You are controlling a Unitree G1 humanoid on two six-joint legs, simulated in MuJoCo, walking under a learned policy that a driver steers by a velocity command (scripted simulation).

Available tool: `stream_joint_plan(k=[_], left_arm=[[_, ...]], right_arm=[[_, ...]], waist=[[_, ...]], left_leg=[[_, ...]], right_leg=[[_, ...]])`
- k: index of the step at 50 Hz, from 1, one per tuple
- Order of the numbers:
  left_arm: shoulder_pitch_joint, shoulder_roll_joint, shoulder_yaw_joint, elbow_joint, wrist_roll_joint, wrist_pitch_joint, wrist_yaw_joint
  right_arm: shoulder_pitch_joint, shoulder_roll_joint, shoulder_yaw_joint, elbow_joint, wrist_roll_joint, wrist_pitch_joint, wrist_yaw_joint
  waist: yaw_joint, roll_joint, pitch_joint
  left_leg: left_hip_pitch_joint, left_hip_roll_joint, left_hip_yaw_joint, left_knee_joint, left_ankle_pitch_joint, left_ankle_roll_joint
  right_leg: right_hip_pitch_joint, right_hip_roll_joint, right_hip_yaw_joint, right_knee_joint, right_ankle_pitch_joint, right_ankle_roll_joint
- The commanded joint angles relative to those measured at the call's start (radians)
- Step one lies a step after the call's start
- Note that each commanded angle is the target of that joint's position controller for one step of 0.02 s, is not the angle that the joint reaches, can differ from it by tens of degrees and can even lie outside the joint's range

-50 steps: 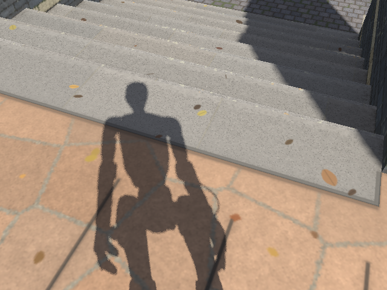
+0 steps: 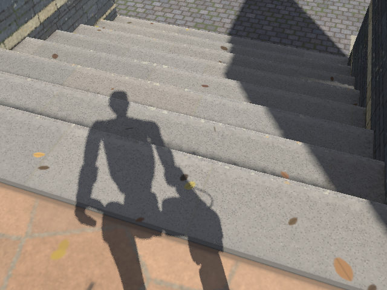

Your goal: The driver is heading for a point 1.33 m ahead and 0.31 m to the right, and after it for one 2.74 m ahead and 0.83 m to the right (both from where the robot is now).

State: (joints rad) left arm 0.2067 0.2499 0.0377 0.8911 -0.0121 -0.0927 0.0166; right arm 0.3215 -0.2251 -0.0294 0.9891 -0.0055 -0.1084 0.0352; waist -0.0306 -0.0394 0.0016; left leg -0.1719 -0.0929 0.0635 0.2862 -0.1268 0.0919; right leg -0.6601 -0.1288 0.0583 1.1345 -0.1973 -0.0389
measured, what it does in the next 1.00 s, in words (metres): walks ahead: right foot, then left foot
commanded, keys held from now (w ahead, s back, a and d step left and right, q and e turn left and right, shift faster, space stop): w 0.84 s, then w+e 0.16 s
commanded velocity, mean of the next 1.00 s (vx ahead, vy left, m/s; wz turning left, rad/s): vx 0.50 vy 0.00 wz -0.03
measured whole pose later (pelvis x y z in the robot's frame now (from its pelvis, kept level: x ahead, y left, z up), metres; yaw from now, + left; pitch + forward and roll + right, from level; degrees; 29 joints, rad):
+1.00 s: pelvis +0.56 -0.01 -0.01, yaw -2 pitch +1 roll +0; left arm 0.40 0.19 0.03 1.01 0.07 -0.10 -0.06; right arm 0.15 -0.21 -0.03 0.91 -0.05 -0.11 0.01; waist 0.02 0.00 0.01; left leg -0.36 -0.01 0.09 0.49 -0.15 0.07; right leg -0.27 -0.02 0.06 1.10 -0.42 -0.09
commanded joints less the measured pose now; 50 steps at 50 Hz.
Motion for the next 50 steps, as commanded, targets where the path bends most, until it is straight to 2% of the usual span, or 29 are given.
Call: stream_joint_plan(k=[1, 5, 10, 12, 13, 14, 15, 16, 17, 18, 19, 20, 22, 24, 28, 29, 30, 32, 33, 38, 41, 43, 44, 45, 46, 47, 48, 49, 50], left_arm=[[0.032, 0.044, 0.013, -0.043, 0.012, 0.003, 0.007], [-0.129, 0.028, 0.006, -0.086, 0.003, -0.008, -0.006], [-0.249, 0.042, 0.002, -0.135, -0.01, -0.017, -0.037], [-0.225, 0.064, 0.009, -0.14, -0.01, -0.026, -0.047], [-0.169, 0.082, 0.019, -0.129, -0.009, -0.03, -0.048], [-0.038, 0.118, 0.041, -0.09, -0.007, -0.032, -0.046], [0.167, 0.19, 0.068, -0.038, -0.001, -0.034, -0.038], [0.298, 0.304, 0.096, -0.011, 0.014, -0.025, -0.037], [0.312, 0.223, 0.073, -0.007, 0.012, -0.025, -0.041], [0.216, 0.163, 0.053, -0.023, 0.006, -0.027, -0.041], [0.115, 0.126, 0.039, -0.048, 0.005, -0.025, -0.041], [0.049, 0.092, 0.029, -0.057, 0.008, -0.024, -0.046], [0.023, 0.057, 0.018, -0.046, 0.018, -0.028, -0.055], [0.062, 0.08, 0.026, -0.019, 0.017, -0.033, -0.052], [0.128, 0.108, 0.033, 0.014, 0.016, -0.025, -0.029], [0.216, -0.021, -0.005, 0.036, 0.132, -0.049, -0.047], [0.263, -0.009, -0.002, 0.061, 0.125, -0.05, -0.061], [0.265, 0.033, -0.001, 0.072, 0.1, -0.046, -0.081], [0.276, 0.043, -0.004, 0.082, 0.094, -0.044, -0.087], [0.294, 0.063, -0.007, 0.118, 0.092, -0.03, -0.088], [0.281, 0.086, 0.005, 0.117, 0.087, -0.017, -0.076], [0.281, 0.109, 0.018, 0.118, 0.081, -0.01, -0.068], [0.306, 0.087, 0.016, 0.121, 0.095, -0.013, -0.07], [0.498, -0.043, -0.021, 0.124, 0.111, -0.026, -0.075], [0.459, -0.055, -0.032, 0.115, 0.104, -0.029, -0.102], [0.22, 0.037, 0.011, 0.063, 0.068, -0.026, -0.107], [0.149, 0.052, 0.025, 0.054, 0.06, -0.032, -0.084], [0.168, 0.027, 0.02, 0.052, 0.078, -0.032, -0.062], [0.16, -0.038, 0.003, 0.05, 0.09, -0.028, -0.054]], right_arm=[[-0.04, -0.132, -0.021, -0.055, 0.001, -0.018, -0.02], [0.041, -0.16, -0.026, -0.038, 0.017, -0.005, -0.035], [0.113, -0.17, -0.032, -0.004, 0.027, 0.016, -0.038], [0.103, -0.183, -0.038, -0.003, 0.027, 0.027, -0.04], [0.083, -0.19, -0.039, -0.007, 0.026, 0.032, -0.04], [0.066, -0.177, -0.034, -0.013, 0.022, 0.038, -0.039], [0.059, -0.137, -0.017, -0.034, 0.008, 0.038, -0.039], [0.164, -0.019, 0.019, -0.05, 0.004, 0.016, -0.03], [0.165, -0.06, 0.013, -0.033, 0.021, -0.012, -0.024], [0.072, -0.155, -0.012, -0.061, 0.047, -0.026, -0.021], [0.004, -0.163, -0.015, -0.079, 0.048, -0.028, -0.025], [-0.032, -0.148, -0.019, -0.085, 0.035, -0.021, -0.032], [-0.002, -0.111, -0.025, -0.076, 0.023, 0.008, -0.038], [0.009, -0.085, -0.026, -0.074, 0.02, 0.026, -0.041], [-0.138, -0.082, -0.032, -0.126, 0.011, 0.031, -0.042], [-0.095, 0.017, 0.021, -0.094, -0.118, 0.03, 0.005], [-0.124, 0.01, 0.012, -0.097, -0.115, 0.034, 0.02], [-0.229, -0.032, 0.008, -0.135, -0.081, 0.041, 0.03], [-0.261, -0.042, 0.008, -0.151, -0.075, 0.045, 0.03], [-0.364, -0.059, 0.009, -0.199, -0.057, 0.055, 0.023], [-0.389, -0.07, 0.0, -0.214, -0.051, 0.053, 0.019], [-0.32, -0.108, -0.022, -0.201, -0.03, 0.038, 0.011], [-0.181, -0.139, -0.035, -0.163, -0.015, 0.025, 0.003], [0.047, -0.154, -0.027, -0.116, -0.023, 0.02, 0.006], [0.294, -0.162, -0.03, -0.038, -0.044, 0.022, -0.005], [0.312, -0.161, -0.04, 0.005, -0.077, 0.004, -0.015], [0.139, -0.156, -0.044, -0.022, -0.057, -0.008, -0.027], [0.064, -0.101, -0.03, -0.032, -0.047, -0.004, -0.041], [0.028, -0.042, -0.014, -0.033, -0.039, 0.0, -0.048]], waist=[[0.046, 0.078, 0.055], [-0.012, 0.079, 0.054], [-0.047, 0.092, 0.083], [-0.02, 0.105, 0.068], [0.018, 0.114, 0.038], [0.084, 0.105, -0.037], [0.16, 0.047, -0.183], [0.142, -0.205, -0.326], [0.149, -0.22, -0.388], [0.129, -0.147, -0.235], [0.098, -0.073, -0.151], [0.07, -0.021, -0.086], [0.02, -0.048, -0.043], [0.004, -0.036, -0.022], [0.029, -0.015, 0.019], [0.053, -0.019, 0.024], [0.069, -0.019, 0.056], [0.08, -0.02, 0.063], [0.08, -0.022, 0.064], [0.082, -0.03, 0.094], [0.071, -0.035, 0.098], [0.012, -0.025, 0.031], [-0.03, 0.007, -0.094], [-0.034, 0.198, -0.389], [-0.133, 0.259, -0.483], [-0.166, 0.15, -0.185], [-0.101, 0.134, 0.007], [-0.05, 0.129, 0.002], [-0.016, 0.094, -0.002]], left_leg=[[-0.103, 0.279, -0.206, -0.202, 0.072, 0.17], [-0.015, 0.265, -0.16, -0.186, 0.085, 0.127], [0.144, 0.328, -0.178, -0.114, 0.06, 0.113], [0.186, 0.351, -0.192, -0.059, 0.113, 0.097], [0.188, 0.344, -0.181, 0.005, 0.234, 0.084], [0.168, 0.295, -0.14, 0.161, 0.397, 0.061], [0.022, 0.234, -0.082, 0.436, 0.355, 0.025], [-0.403, 0.062, -0.01, 0.845, -0.042, -0.056], [-0.545, 0.045, -0.167, 1.009, -0.42, -0.046], [-0.628, 0.109, -0.182, 1.066, -0.36, -0.023], [-0.606, 0.166, -0.153, 1.035, -0.26, -0.018], [-0.568, 0.199, -0.136, 0.969, -0.19, -0.022], [-0.46, 0.233, -0.132, 0.88, -0.115, -0.031], [-0.459, 0.233, -0.118, 0.836, -0.074, -0.045], [-0.569, 0.238, -0.115, 0.632, 0.091, -0.071], [-0.605, 0.22, -0.101, 0.575, 0.213, -0.073], [-0.625, 0.214, -0.097, 0.525, 0.248, -0.073], [-0.595, 0.195, -0.075, 0.439, 0.272, -0.067], [-0.577, 0.187, -0.073, 0.405, 0.272, -0.061], [-0.542, 0.159, -0.075, 0.269, 0.205, -0.018], [-0.444, 0.13, -0.048, 0.236, 0.119, 0.009], [-0.186, 0.073, 0.02, 0.213, 0.134, 0.043], [0.09, 0.087, -0.004, 0.293, 0.193, 0.087], [0.641, 0.312, -0.31, 0.294, 0.246, 0.286], [0.82, 0.512, -0.712, 0.087, 0.064, 0.367], [0.563, 0.447, -0.669, -0.007, -0.217, 0.214], [0.281, 0.433, -0.526, -0.049, -0.288, 0.157], [0.151, 0.42, -0.441, -0.081, -0.202, 0.16], [0.072, 0.409, -0.358, -0.1, -0.072, 0.156]], right_leg=[[-0.023, -0.04, 0.0, -0.143, 0.158, 0.027], [0.009, 0.005, -0.038, -0.428, 0.302, 0.034], [0.007, 0.034, -0.044, -0.578, 0.214, 0.014], [0.067, 0.051, -0.053, -0.619, 0.133, -0.014], [0.156, 0.076, -0.075, -0.639, 0.107, -0.031], [0.327, 0.11, -0.101, -0.66, 0.101, -0.056], [0.623, 0.016, 0.003, -0.633, 0.128, -0.114], [1.027, -0.232, 0.438, -0.694, 0.022, -0.271], [1.066, -0.28, 0.686, -0.827, -0.06, -0.304], [0.94, -0.248, 0.544, -0.835, -0.058, -0.246], [0.792, -0.207, 0.395, -0.853, 0.021, -0.211], [0.662, -0.163, 0.295, -0.891, 0.092, -0.193], [0.526, -0.1, 0.178, -0.953, 0.16, -0.17], [0.495, -0.085, 0.116, -0.98, 0.261, -0.186], [0.539, -0.083, 0.06, -1.005, 0.322, -0.184], [0.594, -0.085, 0.052, -0.997, 0.249, -0.245], [0.602, -0.09, 0.05, -1.003, 0.228, -0.252], [0.589, -0.088, 0.037, -1.003, 0.231, -0.25], [0.595, -0.095, 0.032, -1.005, 0.25, -0.249], [0.744, -0.135, 0.016, -1.006, 0.312, -0.217], [0.787, -0.15, -0.004, -0.98, 0.377, -0.18], [0.73, -0.099, -0.042, -0.84, 0.644, -0.132], [0.624, -0.02, -0.086, -0.655, 0.656, -0.075], [0.273, 0.122, -0.095, -0.324, 0.303, -0.005], [0.057, 0.227, -0.032, -0.049, -0.397, 0.009], [-0.077, 0.158, 0.09, 0.124, -0.355, -0.048], [-0.09, 0.084, 0.076, 0.15, -0.25, -0.068], [0.001, 0.041, 0.073, 0.107, -0.204, -0.084], [0.06, 0.006, 0.077, 0.087, -0.138, -0.087]])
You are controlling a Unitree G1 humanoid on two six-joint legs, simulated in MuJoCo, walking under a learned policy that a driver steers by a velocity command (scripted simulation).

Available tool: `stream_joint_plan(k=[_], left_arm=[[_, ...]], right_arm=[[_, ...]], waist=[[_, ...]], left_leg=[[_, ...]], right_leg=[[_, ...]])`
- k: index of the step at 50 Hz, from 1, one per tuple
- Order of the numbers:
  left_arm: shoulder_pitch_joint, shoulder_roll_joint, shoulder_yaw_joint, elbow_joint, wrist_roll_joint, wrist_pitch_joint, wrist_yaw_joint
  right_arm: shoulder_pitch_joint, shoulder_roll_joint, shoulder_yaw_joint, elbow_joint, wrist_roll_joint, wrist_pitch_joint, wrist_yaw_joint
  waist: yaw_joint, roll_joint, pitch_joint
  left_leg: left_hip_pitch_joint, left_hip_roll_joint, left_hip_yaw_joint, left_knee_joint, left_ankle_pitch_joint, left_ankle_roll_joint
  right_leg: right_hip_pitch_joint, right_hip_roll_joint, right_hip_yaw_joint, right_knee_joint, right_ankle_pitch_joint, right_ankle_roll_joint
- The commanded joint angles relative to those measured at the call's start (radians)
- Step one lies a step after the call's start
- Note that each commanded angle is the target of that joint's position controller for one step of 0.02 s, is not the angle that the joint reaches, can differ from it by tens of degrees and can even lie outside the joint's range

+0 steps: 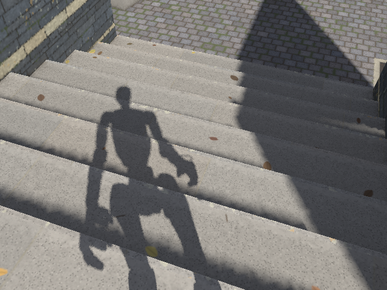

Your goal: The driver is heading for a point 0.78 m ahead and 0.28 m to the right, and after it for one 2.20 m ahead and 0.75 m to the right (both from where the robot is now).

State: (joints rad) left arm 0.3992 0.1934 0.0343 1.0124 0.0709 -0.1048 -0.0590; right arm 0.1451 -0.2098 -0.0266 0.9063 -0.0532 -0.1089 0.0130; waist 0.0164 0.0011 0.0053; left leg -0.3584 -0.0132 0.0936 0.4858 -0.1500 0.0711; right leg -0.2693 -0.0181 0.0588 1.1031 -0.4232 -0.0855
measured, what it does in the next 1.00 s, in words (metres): goes down, turning right: right foot, then left foot 0.15 m lower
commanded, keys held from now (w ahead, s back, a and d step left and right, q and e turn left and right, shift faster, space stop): w+e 0.92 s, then w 0.08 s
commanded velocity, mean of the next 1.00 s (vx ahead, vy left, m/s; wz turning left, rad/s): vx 0.50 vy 0.00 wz -0.52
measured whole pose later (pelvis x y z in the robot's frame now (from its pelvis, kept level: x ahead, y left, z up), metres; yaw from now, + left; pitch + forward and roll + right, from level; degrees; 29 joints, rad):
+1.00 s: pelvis +0.54 -0.14 -0.10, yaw -33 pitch +1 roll -3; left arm 0.60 0.14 0.00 0.99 0.05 -0.10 -0.02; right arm 0.09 -0.17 0.02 0.80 -0.09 -0.08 0.03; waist 0.14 0.05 -0.04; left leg -0.36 0.06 -0.02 0.31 0.37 0.01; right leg -0.24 0.23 0.22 1.10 -0.85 -0.08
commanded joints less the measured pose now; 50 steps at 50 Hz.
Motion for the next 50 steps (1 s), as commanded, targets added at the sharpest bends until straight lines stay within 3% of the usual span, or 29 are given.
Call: stream_joint_plan(k=[1, 4, 8, 11, 15, 20, 23, 25, 26, 27, 28, 29, 30, 31, 32, 33, 34, 36, 37, 38, 39, 42, 44, 45, 46, 47, 48, 49, 50], left_arm=[[-0.025, -0.023, -0.002, -0.068, 0.007, -0.008, 0.022], [-0.003, -0.021, 0.006, -0.048, -0.014, 0.005, -0.01], [-0.147, 0.008, 0.005, -0.097, -0.022, 0.014, -0.036], [-0.241, 0.023, 0.006, -0.134, -0.014, 0.028, -0.028], [-0.325, 0.034, 0.016, -0.168, -0.026, 0.055, -0.028], [-0.404, 0.032, 0.022, -0.188, -0.023, 0.055, -0.019], [-0.392, 0.051, 0.034, -0.192, -0.026, 0.047, -0.012], [-0.291, 0.091, 0.049, -0.169, -0.051, 0.017, 0.002], [-0.156, 0.132, 0.067, -0.135, -0.053, -0.001, 0.015], [0.062, 0.188, 0.085, -0.084, -0.053, -0.013, 0.041], [0.296, 0.223, 0.088, 0.002, -0.011, -0.004, 0.053], [0.389, 0.244, 0.104, 0.062, 0.008, -0.023, 0.045], [0.255, 0.236, 0.114, 0.04, -0.016, -0.036, 0.047], [0.139, 0.14, 0.083, 0.03, -0.036, -0.04, 0.04], [0.053, 0.051, 0.053, 0.013, -0.035, -0.038, 0.038], [-0.021, 0.028, 0.037, -0.014, -0.027, -0.039, 0.03], [-0.039, 0.019, 0.029, -0.029, -0.025, -0.041, 0.023], [-0.049, 0.061, 0.03, -0.05, -0.024, -0.048, 0.016], [-0.049, 0.089, 0.032, -0.052, -0.013, -0.044, 0.013], [-0.028, 0.093, 0.027, -0.056, 0.014, -0.044, 0.02], [0.06, 0.034, 0.008, -0.031, 0.028, -0.054, 0.039], [0.176, 0.04, 0.003, -0.006, -0.001, -0.052, 0.05], [0.192, 0.064, -0.004, -0.017, 0.003, -0.037, 0.028], [0.097, 0.177, 0.046, -0.081, -0.083, 0.004, 0.062], [0.124, 0.165, 0.04, -0.096, -0.075, 0.038, 0.086], [0.323, -0.013, -0.031, 0.002, 0.003, 0.005, 0.064], [0.336, 0.033, -0.02, 0.011, -0.001, 0.007, 0.051], [0.271, 0.054, -0.016, -0.017, -0.025, 0.011, 0.042], [0.223, 0.087, -0.02, -0.047, -0.035, 0.013, 0.016]], right_arm=[[0.177, -0.01, -0.005, 0.041, 0.002, 0.002, -0.028], [0.179, 0.002, -0.006, 0.04, -0.018, -0.02, -0.026], [0.279, 0.001, 0.005, 0.094, -0.062, -0.04, -0.008], [0.328, -0.016, 0.015, 0.117, -0.056, -0.048, 0.01], [0.402, -0.047, 0.018, 0.149, -0.061, -0.043, 0.024], [0.472, -0.075, -0.006, 0.188, -0.042, -0.017, 0.01], [0.445, -0.109, -0.029, 0.174, -0.041, -0.002, -0.005], [0.387, -0.144, -0.043, 0.146, -0.037, 0.001, -0.02], [0.383, -0.148, -0.039, 0.14, -0.049, -0.002, -0.019], [0.425, -0.076, -0.011, 0.106, -0.066, -0.013, -0.016], [0.357, -0.042, 0.013, 0.085, -0.075, -0.018, 0.036], [0.156, -0.058, 0.003, -0.003, -0.022, -0.02, 0.068], [0.041, -0.079, -0.003, -0.036, -0.008, -0.025, 0.057], [0.049, -0.092, -0.007, -0.044, -0.028, -0.021, 0.028], [0.093, -0.042, -0.002, -0.042, -0.043, -0.014, 0.003], [0.134, 0.009, 0.013, -0.039, -0.047, 0.003, -0.014], [0.148, 0.003, 0.011, -0.043, -0.043, 0.018, -0.02], [0.114, -0.024, 0.009, -0.075, -0.032, 0.033, -0.017], [0.071, 0.003, 0.024, -0.106, -0.027, 0.038, -0.013], [0.09, 0.032, 0.039, -0.111, -0.042, 0.033, 0.002], [0.058, 0.029, 0.041, -0.125, -0.052, 0.021, 0.019], [-0.056, -0.007, 0.046, -0.176, -0.031, 0.026, 0.017], [-0.082, -0.014, 0.048, -0.198, -0.032, 0.049, 0.019], [-0.12, -0.113, -0.009, -0.206, 0.064, 0.042, 0.011], [-0.154, -0.099, -0.008, -0.216, 0.075, 0.027, 0.005], [-0.096, -0.005, 0.045, -0.163, -0.062, 0.028, 0.018], [-0.024, -0.004, 0.033, -0.128, -0.069, 0.033, 0.005], [0.059, -0.042, 0.022, -0.082, -0.057, 0.033, 0.006], [0.203, -0.121, -0.022, -0.016, -0.027, 0.023, 0.006]], waist=[[-0.032, 0.029, 0.002], [-0.007, 0.045, 0.034], [-0.021, 0.034, 0.051], [-0.026, 0.028, 0.05], [-0.029, 0.064, 0.066], [-0.041, 0.062, 0.096], [-0.015, 0.097, 0.078], [0.039, 0.105, 0.035], [0.074, 0.101, -0.033], [0.115, -0.039, -0.212], [0.191, -0.149, -0.322], [0.245, -0.036, -0.194], [0.214, -0.018, -0.031], [0.139, -0.029, -0.027], [0.057, -0.015, -0.018], [-0.011, -0.033, 0.034], [-0.036, -0.037, 0.041], [-0.042, -0.034, 0.038], [-0.038, -0.033, 0.035], [-0.049, -0.036, 0.019], [0.004, -0.022, 0.012], [0.072, -0.003, 0.004], [0.057, -0.043, 0.034], [0.073, -0.052, -0.021], [0.107, -0.073, -0.003], [0.121, -0.007, 0.131], [0.09, -0.051, 0.145], [0.048, -0.017, 0.126], [-0.031, 0.02, 0.076]], left_leg=[[0.203, 0.317, -0.324, -0.331, 0.045, 0.17], [0.189, 0.276, -0.158, -0.386, 0.124, 0.16], [0.246, 0.28, -0.016, -0.375, 0.394, 0.174], [0.261, 0.266, 0.063, -0.354, 0.551, 0.16], [0.321, 0.266, 0.113, -0.333, 0.608, 0.108], [0.605, 0.329, 0.121, -0.28, 0.7, 0.116], [0.62, 0.346, 0.161, -0.2, 0.897, 0.112], [0.524, 0.309, 0.209, -0.044, 1.064, 0.076], [0.358, 0.274, 0.211, 0.127, 1.028, 0.038], [-0.058, 0.202, 0.169, 0.425, 0.713, -0.086], [-0.294, 0.009, 0.089, 0.79, -0.414, -0.136], [-0.513, -0.008, -0.115, 0.877, -0.435, -0.089], [-0.573, 0.061, -0.181, 0.894, -0.391, -0.075], [-0.469, 0.096, -0.202, 0.858, -0.341, -0.06], [-0.345, 0.111, -0.218, 0.787, -0.29, -0.036], [-0.249, 0.123, -0.207, 0.747, -0.261, -0.03], [-0.212, 0.112, -0.189, 0.718, -0.243, -0.033], [-0.155, 0.098, -0.13, 0.556, -0.157, -0.064], [-0.059, 0.082, -0.074, 0.477, -0.078, -0.073], [0.008, 0.085, -0.065, 0.534, 0.135, -0.061], [-0.134, 0.111, -0.174, 0.431, 0.365, -0.055], [-0.12, 0.098, -0.143, 0.105, 0.572, -0.071], [0.019, 0.079, -0.103, 0.092, 0.488, -0.092], [-0.033, -0.002, -0.133, 0.085, 0.378, -0.097], [-0.063, 0.03, -0.193, -0.012, 0.343, -0.093], [-0.098, 0.143, -0.247, -0.219, 0.531, -0.061], [-0.011, 0.108, -0.151, -0.208, 0.565, -0.063], [0.136, 0.114, -0.11, -0.274, 0.607, -0.056], [0.365, 0.116, -0.045, -0.246, 0.588, -0.031]], right_leg=[[-0.286, -0.118, 0.076, 0.114, 0.136, -0.035], [-0.339, -0.115, 0.066, 0.063, 0.251, -0.031], [-0.474, -0.125, 0.064, -0.106, 0.475, -0.01], [-0.456, -0.103, 0.03, -0.27, 0.599, 0.016], [-0.424, -0.061, -0.024, -0.325, 0.58, 0.022], [-0.515, -0.04, -0.041, -0.447, 0.348, 0.011], [-0.393, 0.009, -0.106, -0.457, 0.172, -0.009], [-0.184, 0.092, -0.172, -0.512, 0.273, -0.042], [0.069, 0.122, -0.147, -0.477, 0.367, -0.082], [0.559, 0.019, 0.116, -0.404, 0.487, -0.234], [0.798, -0.174, 0.485, -0.621, 0.672, -0.371], [0.801, -0.207, 0.535, -0.722, 0.625, -0.311], [0.614, -0.215, 0.478, -0.735, 0.572, -0.278], [0.441, -0.19, 0.421, -0.748, 0.507, -0.27], [0.242, -0.152, 0.367, -0.759, 0.419, -0.265], [0.041, -0.136, 0.339, -0.789, 0.432, -0.263], [-0.058, -0.121, 0.327, -0.821, 0.417, -0.264], [-0.199, -0.066, 0.266, -0.844, 0.336, -0.23], [-0.311, -0.011, 0.203, -0.821, 0.332, -0.198], [-0.388, 0.025, 0.183, -0.744, 0.367, -0.171], [-0.275, 0.031, 0.22, -0.665, 0.301, -0.171], [-0.255, 0.076, 0.244, -0.479, 0.129, -0.145], [-0.369, 0.054, 0.336, -0.445, 0.003, -0.168], [-0.172, 0.012, 0.395, -0.42, 0.208, -0.171], [-0.096, 0.017, 0.44, -0.358, 0.26, -0.163], [-0.08, 0.045, 0.466, -0.221, -0.11, -0.106], [-0.098, 0.057, 0.441, -0.185, -0.105, -0.117], [-0.159, 0.084, 0.43, -0.095, -0.104, -0.101], [-0.25, 0.106, 0.383, 0.042, 0.024, -0.066]])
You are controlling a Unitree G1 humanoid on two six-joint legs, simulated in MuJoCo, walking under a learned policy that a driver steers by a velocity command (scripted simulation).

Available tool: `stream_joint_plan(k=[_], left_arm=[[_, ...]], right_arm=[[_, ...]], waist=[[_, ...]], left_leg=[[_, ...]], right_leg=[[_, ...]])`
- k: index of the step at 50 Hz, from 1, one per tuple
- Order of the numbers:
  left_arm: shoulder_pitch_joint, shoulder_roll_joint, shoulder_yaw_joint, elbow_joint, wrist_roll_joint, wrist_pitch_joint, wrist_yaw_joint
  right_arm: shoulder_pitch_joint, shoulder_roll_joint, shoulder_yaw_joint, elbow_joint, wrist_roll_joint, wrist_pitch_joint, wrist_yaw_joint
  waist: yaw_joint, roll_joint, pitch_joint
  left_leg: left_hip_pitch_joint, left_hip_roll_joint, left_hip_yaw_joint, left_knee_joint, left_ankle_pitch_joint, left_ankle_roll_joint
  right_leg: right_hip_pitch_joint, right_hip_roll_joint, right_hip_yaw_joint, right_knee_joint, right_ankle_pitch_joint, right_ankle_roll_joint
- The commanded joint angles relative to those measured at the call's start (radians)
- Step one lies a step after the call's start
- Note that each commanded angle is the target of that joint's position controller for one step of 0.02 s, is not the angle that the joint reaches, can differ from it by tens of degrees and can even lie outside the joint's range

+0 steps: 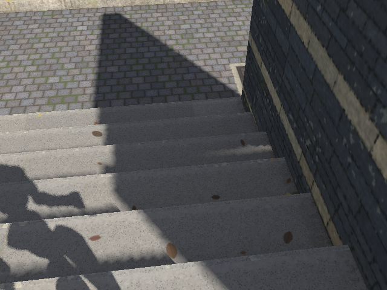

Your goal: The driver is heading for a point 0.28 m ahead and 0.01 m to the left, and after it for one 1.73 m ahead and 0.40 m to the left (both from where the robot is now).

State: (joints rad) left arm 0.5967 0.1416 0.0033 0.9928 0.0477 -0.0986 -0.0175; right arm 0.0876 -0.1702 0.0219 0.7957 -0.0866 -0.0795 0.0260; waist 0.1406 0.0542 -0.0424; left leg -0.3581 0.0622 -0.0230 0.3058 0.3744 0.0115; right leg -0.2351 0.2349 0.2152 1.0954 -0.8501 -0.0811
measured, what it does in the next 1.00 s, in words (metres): goes down: right foot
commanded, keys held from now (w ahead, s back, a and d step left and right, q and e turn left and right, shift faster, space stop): w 0.06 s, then no key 0.94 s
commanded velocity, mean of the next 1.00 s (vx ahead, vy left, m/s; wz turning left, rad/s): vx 0.15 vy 0.00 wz -0.10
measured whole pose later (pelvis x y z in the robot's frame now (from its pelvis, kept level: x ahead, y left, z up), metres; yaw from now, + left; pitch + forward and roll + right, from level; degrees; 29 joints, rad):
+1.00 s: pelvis +0.16 +0.01 -0.06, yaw -3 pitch -1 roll +0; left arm 0.14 0.24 0.03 0.95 0.01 -0.05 -0.08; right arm 0.29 -0.20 -0.05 1.01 -0.01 -0.07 0.08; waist 0.00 0.00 0.05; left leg -0.10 0.00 0.08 0.52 -0.41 0.02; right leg -0.38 -0.01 -0.05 0.55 -0.16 -0.03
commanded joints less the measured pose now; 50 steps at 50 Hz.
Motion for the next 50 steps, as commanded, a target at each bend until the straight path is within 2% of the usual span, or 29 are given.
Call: stream_joint_plan(k=[1, 2, 3, 4, 5, 6, 7, 8, 9, 10, 11, 12, 13, 14, 15, 16, 17, 18, 19, 20, 21, 22, 23, 25, 28, 31, 39, 42, 50], left_arm=[[-0.019, 0.116, 0.003, -0.056, 0.017, -0.005, -0.066], [0.254, 0.024, -0.006, 0.015, 0.008, -0.002, -0.092], [0.21, 0.089, 0.003, -0.039, -0.007, 0.006, -0.094], [0.04, 0.156, 0.017, -0.143, -0.006, 0.004, -0.078], [-0.133, 0.156, 0.018, -0.144, 0.004, 0.005, -0.032], [-0.071, 0.086, -0.012, -0.13, 0.022, 0.017, -0.008], [-0.086, 0.048, -0.026, -0.131, 0.016, 0.034, -0.005], [-0.142, 0.009, -0.039, -0.142, 0.046, 0.028, -0.017], [-0.164, 0.035, -0.029, -0.132, 0.049, 0.02, -0.042], [-0.173, 0.057, -0.012, -0.112, 0.03, 0.013, -0.058], [-0.213, 0.049, -0.017, -0.103, 0.018, 0.019, -0.075], [-0.223, 0.067, -0.011, -0.104, 0.009, 0.019, -0.092], [-0.206, 0.096, 0.001, -0.109, 0.002, 0.018, -0.096], [-0.195, 0.141, 0.02, -0.105, 0.0, 0.013, -0.093], [-0.2, 0.173, 0.037, -0.102, -0.003, 0.005, -0.082], [-0.203, 0.185, 0.044, -0.096, -0.004, 0.001, -0.068], [-0.269, 0.247, 0.055, -0.131, -0.018, -0.004, -0.055], [-0.364, 0.227, 0.036, -0.165, -0.059, -0.007, -0.069], [-0.38, 0.175, 0.021, -0.177, -0.063, -0.006, -0.084], [-0.4, 0.163, 0.013, -0.173, -0.064, 0.0, -0.094], [-0.464, 0.167, 0.014, -0.185, -0.068, 0.004, -0.104], [-0.478, 0.201, 0.029, -0.188, -0.058, 0.016, -0.103], [-0.469, 0.228, 0.038, -0.188, -0.045, 0.023, -0.098], [-0.468, 0.226, 0.041, -0.185, -0.036, 0.024, -0.088], [-0.495, 0.209, 0.042, -0.188, -0.038, 0.028, -0.083], [-0.511, 0.219, 0.049, -0.184, -0.036, 0.031, -0.083], [-0.5, 0.223, 0.054, -0.149, -0.036, 0.034, -0.071], [-0.497, 0.214, 0.05, -0.134, -0.037, 0.036, -0.064], [-0.467, 0.206, 0.044, -0.087, -0.033, 0.04, -0.055]], right_arm=[[0.538, -0.22, -0.099, 0.149, 0.017, -0.013, 0.003], [0.581, -0.299, -0.106, 0.13, 0.03, -0.001, 0.047], [0.579, -0.294, -0.096, 0.126, -0.007, 0.012, 0.08], [0.423, -0.31, -0.11, 0.119, -0.002, 0.01, 0.083], [0.308, -0.131, -0.059, 0.082, 0.013, -0.015, 0.081], [0.215, -0.033, -0.027, 0.051, -0.002, -0.022, 0.066], [0.168, 0.006, -0.012, 0.041, -0.009, -0.027, 0.049], [0.142, 0.022, -0.014, 0.052, 0.014, -0.049, 0.01], [0.169, -0.002, -0.015, 0.059, 0.044, -0.066, -0.009], [0.215, -0.039, -0.016, 0.081, 0.051, -0.083, -0.017], [0.244, -0.097, -0.024, 0.108, 0.05, -0.089, -0.015], [0.249, -0.16, -0.035, 0.117, 0.047, -0.09, 0.0], [0.237, -0.215, -0.047, 0.115, 0.051, -0.088, 0.017], [0.199, -0.237, -0.053, 0.099, 0.061, -0.08, 0.036], [0.171, -0.224, -0.052, 0.091, 0.076, -0.069, 0.051], [0.177, -0.201, -0.049, 0.097, 0.089, -0.055, 0.067], [0.233, -0.176, -0.054, 0.093, 0.108, -0.046, 0.071], [0.465, -0.12, -0.053, 0.146, 0.114, -0.046, 0.059], [0.496, -0.125, -0.057, 0.165, 0.109, -0.041, 0.044], [0.444, -0.126, -0.066, 0.151, 0.1, -0.031, 0.033], [0.416, -0.121, -0.067, 0.142, 0.093, -0.022, 0.027], [0.389, -0.145, -0.074, 0.143, 0.087, -0.015, 0.029], [0.365, -0.139, -0.075, 0.143, 0.09, -0.012, 0.032], [0.339, -0.114, -0.074, 0.146, 0.092, -0.015, 0.036], [0.289, -0.139, -0.084, 0.14, 0.091, -0.017, 0.042], [0.261, -0.148, -0.09, 0.137, 0.087, -0.013, 0.041], [0.253, -0.142, -0.095, 0.16, 0.081, 0.001, 0.046], [0.255, -0.135, -0.094, 0.171, 0.08, 0.003, 0.051], [0.264, -0.128, -0.095, 0.192, 0.077, 0.001, 0.058]], waist=[[-0.292, 0.043, -0.056], [-0.2, 0.248, -0.357], [-0.235, 0.126, -0.312], [-0.225, 0.172, -0.094], [-0.192, -0.101, 0.046], [-0.129, -0.146, 0.03], [-0.059, -0.099, 0.109], [-0.064, -0.066, 0.124], [-0.085, -0.011, 0.098], [-0.099, -0.007, 0.043], [-0.098, 0.012, 0.046], [-0.074, -0.003, 0.041], [-0.055, 0.02, 0.03], [-0.032, 0.001, 0.015], [-0.017, -0.019, 0.008], [-0.014, -0.034, 0.001], [-0.071, -0.108, -0.033], [-0.198, -0.156, -0.174], [-0.186, -0.123, -0.176], [-0.187, -0.106, -0.135], [-0.205, -0.103, -0.087], [-0.191, -0.088, -0.02], [-0.18, -0.08, -0.002], [-0.169, -0.068, -0.005], [-0.156, -0.072, -0.026], [-0.158, -0.076, -0.022], [-0.154, -0.071, 0.024], [-0.153, -0.064, 0.034], [-0.145, -0.054, 0.061]], left_leg=[[0.81, 0.115, -0.011, 0.182, 0.041, 0.126], [1.074, 0.348, -0.286, 0.363, 0.342, 0.379], [1.034, 0.435, -0.512, 0.295, 0.208, 0.477], [0.882, 0.525, -0.698, 0.148, -0.405, 0.478], [0.571, 0.394, -0.485, 0.043, -0.553, 0.371], [0.323, 0.41, -0.429, 0.01, -0.348, 0.396], [0.022, 0.356, -0.326, -0.036, -0.119, 0.392], [-0.098, 0.165, -0.126, -0.017, -0.107, 0.295], [-0.168, 0.073, -0.02, -0.001, -0.083, 0.266], [-0.191, 0.021, 0.057, 0.022, -0.042, 0.229], [-0.246, 0.024, 0.062, 0.016, 0.049, 0.206], [-0.28, 0.047, 0.035, 0.03, 0.13, 0.189], [-0.256, 0.069, 0.018, 0.05, 0.177, 0.175], [-0.195, 0.09, 0.01, 0.098, 0.181, 0.158], [-0.123, 0.103, -0.005, 0.149, 0.181, 0.135], [-0.062, 0.099, -0.018, 0.204, 0.133, 0.106], [-0.021, 0.041, 0.018, 0.267, -0.012, 0.049], [-0.009, 0.018, 0.014, 0.291, -0.215, -0.029], [-0.017, 0.005, 0.036, 0.306, -0.382, -0.062], [-0.012, -0.005, 0.045, 0.276, -0.46, -0.082], [0.021, -0.01, 0.045, 0.238, -0.503, -0.083], [0.046, -0.029, 0.066, 0.208, -0.601, -0.043], [0.042, -0.044, 0.072, 0.187, -0.645, -0.018], [0.067, -0.041, 0.067, 0.163, -0.582, 0.004], [0.094, -0.037, 0.067, 0.157, -0.486, 0.008], [0.092, -0.04, 0.075, 0.161, -0.477, -0.004], [0.066, -0.041, 0.079, 0.123, -0.622, 0.003], [0.067, -0.039, 0.077, 0.104, -0.653, 0.009], [0.059, -0.034, 0.077, 0.089, -0.634, 0.019]], right_leg=[[-0.534, -0.089, 0.169, 0.353, 0.599, 0.01], [-0.688, 0.003, 0.005, 0.86, 0.014, 0.062], [-0.925, 0.002, 0.001, 1.126, 0.011, 0.067], [-1.226, -0.118, -0.028, 1.144, 0.129, 0.089], [-1.187, -0.195, -0.055, 0.993, 0.354, 0.071], [-0.943, -0.303, 0.013, 0.752, 0.549, 0.073], [-0.732, -0.376, -0.024, 0.592, 0.547, 0.084], [-0.606, -0.394, -0.075, 0.302, 0.682, 0.051], [-0.497, -0.357, -0.164, 0.135, 0.814, 0.064], [-0.35, -0.349, -0.222, -0.086, 0.976, 0.083], [-0.222, -0.333, -0.263, -0.196, 0.996, 0.106], [-0.113, -0.306, -0.267, -0.21, 0.977, 0.116], [-0.056, -0.283, -0.256, -0.211, 0.947, 0.124], [-0.024, -0.273, -0.24, -0.262, 0.921, 0.122], [-0.008, -0.274, -0.229, -0.339, 0.927, 0.109], [0.016, -0.285, -0.225, -0.404, 0.99, 0.087], [0.074, -0.322, -0.194, -0.477, 1.268, 0.016], [0.227, -0.439, -0.051, -0.481, 1.393, -0.126], [0.224, -0.456, -0.022, -0.478, 1.341, -0.167], [0.16, -0.437, -0.027, -0.5, 1.21, -0.141], [0.062, -0.407, -0.047, -0.523, 1.041, -0.084], [-0.024, -0.377, -0.09, -0.553, 0.943, -0.049], [-0.031, -0.369, -0.108, -0.569, 0.891, -0.039], [-0.018, -0.351, -0.139, -0.561, 0.883, -0.036], [0.015, -0.324, -0.175, -0.537, 0.941, -0.029], [0.03, -0.314, -0.189, -0.535, 0.978, -0.022], [0.037, -0.302, -0.191, -0.595, 0.788, -0.001], [0.045, -0.297, -0.193, -0.61, 0.725, 0.007], [0.062, -0.276, -0.218, -0.619, 0.745, 0.016]])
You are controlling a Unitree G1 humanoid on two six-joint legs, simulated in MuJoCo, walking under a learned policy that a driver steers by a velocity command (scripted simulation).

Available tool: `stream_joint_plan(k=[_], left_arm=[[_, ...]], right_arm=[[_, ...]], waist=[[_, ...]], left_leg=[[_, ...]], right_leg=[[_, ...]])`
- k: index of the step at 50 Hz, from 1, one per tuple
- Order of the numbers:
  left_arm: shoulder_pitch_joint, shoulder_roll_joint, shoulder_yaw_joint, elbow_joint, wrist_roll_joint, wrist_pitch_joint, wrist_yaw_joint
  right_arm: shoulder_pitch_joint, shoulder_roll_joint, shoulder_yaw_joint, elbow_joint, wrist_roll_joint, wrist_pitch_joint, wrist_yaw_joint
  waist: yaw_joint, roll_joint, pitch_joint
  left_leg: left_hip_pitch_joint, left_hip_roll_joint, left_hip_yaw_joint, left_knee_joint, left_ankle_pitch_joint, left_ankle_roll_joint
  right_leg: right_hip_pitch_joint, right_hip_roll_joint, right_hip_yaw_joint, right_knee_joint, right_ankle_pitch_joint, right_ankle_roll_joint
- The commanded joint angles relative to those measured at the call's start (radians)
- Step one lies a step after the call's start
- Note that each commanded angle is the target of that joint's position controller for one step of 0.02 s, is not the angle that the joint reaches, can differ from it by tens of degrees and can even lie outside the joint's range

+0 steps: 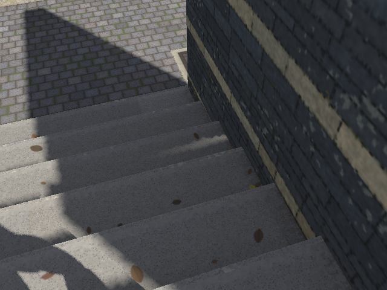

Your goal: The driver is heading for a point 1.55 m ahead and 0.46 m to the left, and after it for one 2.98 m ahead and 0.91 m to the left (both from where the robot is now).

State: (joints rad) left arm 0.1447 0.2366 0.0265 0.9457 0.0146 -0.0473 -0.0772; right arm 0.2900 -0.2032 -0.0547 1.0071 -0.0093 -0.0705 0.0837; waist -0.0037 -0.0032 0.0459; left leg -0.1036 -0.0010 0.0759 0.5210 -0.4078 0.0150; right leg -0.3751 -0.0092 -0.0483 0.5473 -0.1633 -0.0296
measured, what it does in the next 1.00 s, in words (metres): stands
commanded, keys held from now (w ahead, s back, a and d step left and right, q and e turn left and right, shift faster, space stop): no key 0.96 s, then w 0.04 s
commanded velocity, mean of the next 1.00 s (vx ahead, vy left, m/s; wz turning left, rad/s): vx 0.00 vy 0.00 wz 0.00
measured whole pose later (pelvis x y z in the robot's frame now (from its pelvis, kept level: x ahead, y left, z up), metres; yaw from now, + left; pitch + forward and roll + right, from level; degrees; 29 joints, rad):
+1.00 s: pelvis +0.01 +0.01 +0.00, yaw +0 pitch +0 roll +0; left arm 0.20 0.18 0.02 1.08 0.02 -0.05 -0.07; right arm 0.42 -0.13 -0.04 1.11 -0.01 -0.07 0.08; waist 0.01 0.01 0.03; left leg -0.13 0.00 0.07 0.57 -0.44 0.02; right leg -0.39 -0.01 -0.06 0.57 -0.19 -0.02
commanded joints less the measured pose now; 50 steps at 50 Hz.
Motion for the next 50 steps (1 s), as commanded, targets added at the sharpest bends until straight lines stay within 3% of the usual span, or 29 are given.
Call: stream_joint_plan(k=[1, 24, 48, 49, 50], left_arm=[[-0.01, 0.109, 0.02, -0.033, 0.0, -0.011, 0.005], [0.045, 0.066, 0.011, 0.06, 0.003, -0.008, 0.006], [0.073, 0.028, 0.006, 0.11, 0.003, -0.01, 0.003], [0.09, 0.033, 0.009, 0.118, 0.006, -0.007, 0.006], [0.094, 0.063, 0.023, 0.115, 0.017, -0.005, 0.014]], right_arm=[[0.067, -0.093, -0.018, -0.016, 0.0, -0.008, 0.0], [0.169, -0.041, -0.008, 0.057, 0.0, -0.007, -0.003], [0.253, 0.003, 0.006, 0.105, 0.002, -0.007, -0.007], [0.276, -0.001, 0.004, 0.113, -0.001, -0.005, -0.009], [0.3, -0.033, -0.009, 0.117, -0.018, -0.003, -0.017]], waist=[[0.0, 0.005, -0.025], [0.008, 0.021, -0.004], [0.012, 0.023, 0.008], [0.009, 0.031, 0.014], [-0.002, 0.056, 0.05]], left_leg=[[-0.197, 0.029, -0.022, -0.127, 0.147, 0.016], [-0.237, 0.032, -0.02, -0.11, 0.164, 0.015], [-0.272, 0.027, -0.021, -0.096, 0.153, 0.013], [-0.273, 0.035, -0.034, -0.122, 0.054, 0.027], [-0.282, 0.059, -0.069, -0.163, -0.109, 0.072]], right_leg=[[0.204, -0.03, 0.043, -0.071, 0.06, -0.035], [0.209, -0.015, 0.011, -0.052, 0.098, -0.031], [0.193, -0.017, 0.005, -0.024, 0.089, -0.027], [0.189, -0.014, 0.002, -0.03, -0.015, -0.029], [0.149, 0.003, -0.01, -0.013, -0.186, -0.036]])
Keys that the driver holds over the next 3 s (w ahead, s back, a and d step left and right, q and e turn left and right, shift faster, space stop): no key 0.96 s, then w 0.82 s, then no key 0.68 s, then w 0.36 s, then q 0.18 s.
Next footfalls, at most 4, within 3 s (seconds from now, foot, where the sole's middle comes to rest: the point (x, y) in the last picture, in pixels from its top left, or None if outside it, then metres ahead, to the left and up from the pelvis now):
1.74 left None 0.42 0.23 -0.91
2.12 right None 0.50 0.02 -0.91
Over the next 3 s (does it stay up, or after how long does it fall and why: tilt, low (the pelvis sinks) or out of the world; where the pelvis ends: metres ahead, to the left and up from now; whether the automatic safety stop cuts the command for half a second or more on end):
stays up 0.55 0.10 -0.17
